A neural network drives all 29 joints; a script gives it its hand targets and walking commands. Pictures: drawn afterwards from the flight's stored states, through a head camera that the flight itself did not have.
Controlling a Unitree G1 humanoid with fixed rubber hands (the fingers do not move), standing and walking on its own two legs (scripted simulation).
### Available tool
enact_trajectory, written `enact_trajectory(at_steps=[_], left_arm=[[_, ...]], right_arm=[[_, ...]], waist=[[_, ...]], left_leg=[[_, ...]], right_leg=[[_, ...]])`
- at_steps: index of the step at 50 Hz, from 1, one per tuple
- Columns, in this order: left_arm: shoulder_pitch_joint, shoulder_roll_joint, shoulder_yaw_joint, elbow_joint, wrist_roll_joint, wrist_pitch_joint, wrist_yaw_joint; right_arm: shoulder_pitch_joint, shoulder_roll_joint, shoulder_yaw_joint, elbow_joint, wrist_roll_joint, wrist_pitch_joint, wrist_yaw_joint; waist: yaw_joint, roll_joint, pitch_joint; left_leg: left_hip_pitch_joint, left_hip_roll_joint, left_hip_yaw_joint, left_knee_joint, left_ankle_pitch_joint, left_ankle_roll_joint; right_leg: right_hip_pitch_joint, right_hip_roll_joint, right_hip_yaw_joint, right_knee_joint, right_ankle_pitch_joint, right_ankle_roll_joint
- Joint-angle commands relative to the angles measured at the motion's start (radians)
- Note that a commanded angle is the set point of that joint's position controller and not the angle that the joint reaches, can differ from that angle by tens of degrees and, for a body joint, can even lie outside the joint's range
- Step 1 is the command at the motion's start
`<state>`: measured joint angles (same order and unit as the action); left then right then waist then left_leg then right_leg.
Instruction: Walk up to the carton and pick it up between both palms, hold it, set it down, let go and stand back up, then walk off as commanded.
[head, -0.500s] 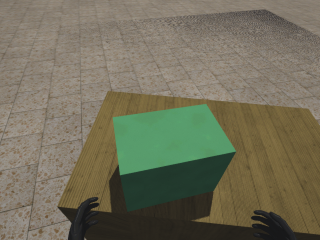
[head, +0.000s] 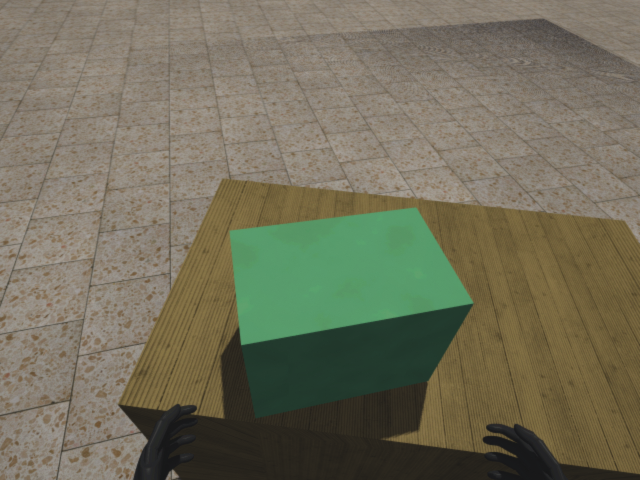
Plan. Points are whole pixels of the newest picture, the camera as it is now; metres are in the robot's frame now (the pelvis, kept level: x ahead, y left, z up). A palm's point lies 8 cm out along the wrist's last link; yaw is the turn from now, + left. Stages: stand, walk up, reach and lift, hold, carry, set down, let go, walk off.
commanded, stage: set down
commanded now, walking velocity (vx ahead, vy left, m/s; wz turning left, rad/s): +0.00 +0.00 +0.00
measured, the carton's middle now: (336, 311) +0.38 +0.01 -0.02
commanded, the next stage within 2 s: let go in 1.12 s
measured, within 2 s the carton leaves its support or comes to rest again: neither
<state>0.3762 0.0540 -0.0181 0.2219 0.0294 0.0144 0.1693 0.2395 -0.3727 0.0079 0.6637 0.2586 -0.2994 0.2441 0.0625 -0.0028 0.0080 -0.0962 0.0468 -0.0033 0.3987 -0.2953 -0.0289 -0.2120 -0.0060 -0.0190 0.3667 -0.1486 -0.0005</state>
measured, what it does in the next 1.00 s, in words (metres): stands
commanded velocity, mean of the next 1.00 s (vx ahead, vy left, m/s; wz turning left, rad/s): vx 0.00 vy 0.00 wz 0.00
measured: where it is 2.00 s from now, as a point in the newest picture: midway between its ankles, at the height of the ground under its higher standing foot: outside the picture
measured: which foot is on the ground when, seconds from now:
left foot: down 0.00-1.00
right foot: down 0.00-1.00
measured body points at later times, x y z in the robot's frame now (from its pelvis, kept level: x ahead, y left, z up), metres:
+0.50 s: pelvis +0.01 +0.01 +0.00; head +0.01 +0.03 +0.45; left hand +0.16 +0.22 -0.07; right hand +0.18 -0.23 -0.07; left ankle -0.05 +0.13 -0.74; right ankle +0.03 -0.13 -0.74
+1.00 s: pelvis +0.01 +0.02 +0.00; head +0.00 +0.03 +0.45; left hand +0.17 +0.24 -0.09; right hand +0.18 -0.22 -0.07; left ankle -0.05 +0.13 -0.74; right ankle +0.03 -0.13 -0.74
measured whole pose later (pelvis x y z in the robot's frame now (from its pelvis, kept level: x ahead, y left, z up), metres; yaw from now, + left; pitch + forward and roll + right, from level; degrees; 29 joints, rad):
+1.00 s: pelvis +0.01 +0.02 +0.00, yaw -1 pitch -6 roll -1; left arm 0.25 0.17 0.02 0.41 0.04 0.18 0.03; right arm 0.19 -0.20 -0.05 0.67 -0.01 -0.24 0.06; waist 0.01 -0.02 0.09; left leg 0.03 0.03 0.02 0.38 -0.31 -0.01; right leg -0.10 -0.02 0.00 0.35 -0.16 0.02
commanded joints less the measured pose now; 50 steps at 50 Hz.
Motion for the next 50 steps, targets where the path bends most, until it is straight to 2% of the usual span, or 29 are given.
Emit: enact_trajectory(at_steps=[1, 9, 23, 34, 50], left_arm=[[-0.041, 0.058, 0.024, -0.115, 0.001, -0.042, -0.01], [-0.032, 0.078, 0.028, -0.079, -0.008, -0.039, -0.033], [-0.08, 0.115, 0.032, -0.025, -0.005, 0.033, -0.066], [-0.116, 0.147, 0.046, -0.014, 0.006, 0.105, -0.098], [-0.206, 0.172, 0.054, 0.078, 0.022, 0.147, -0.136]], right_arm=[[-0.041, -0.129, -0.064, -0.102, -0.024, -0.038, -0.03], [-0.032, -0.089, -0.063, -0.086, -0.073, -0.043, -0.07], [-0.052, -0.028, -0.067, -0.049, -0.141, 0.001, -0.117], [-0.053, 0.022, -0.081, -0.024, -0.206, 0.048, -0.156], [-0.086, 0.08, -0.079, 0.011, -0.288, 0.103, -0.197]], waist=[[-0.007, -0.052, -0.056], [-0.012, -0.035, -0.052], [-0.015, 0.001, 0.001], [-0.029, 0.064, 0.025], [-0.038, 0.104, 0.073]], left_leg=[[-0.22, -0.075, 0.052, -0.08, 0.163, -0.003], [-0.162, -0.069, 0.046, -0.075, 0.23, -0.015], [-0.126, -0.063, 0.049, -0.091, 0.213, -0.016], [-0.101, -0.061, 0.058, -0.099, 0.233, -0.024], [-0.133, -0.054, 0.069, -0.122, 0.19, -0.026]], right_leg=[[0.265, 0.022, 0.028, -0.032, 0.111, -0.085], [0.251, 0.034, 0.005, -0.037, 0.155, -0.082], [0.257, 0.031, -0.01, -0.055, 0.122, -0.069], [0.275, 0.037, -0.026, -0.042, 0.133, -0.057], [0.295, 0.039, -0.031, -0.009, 0.089, -0.049]])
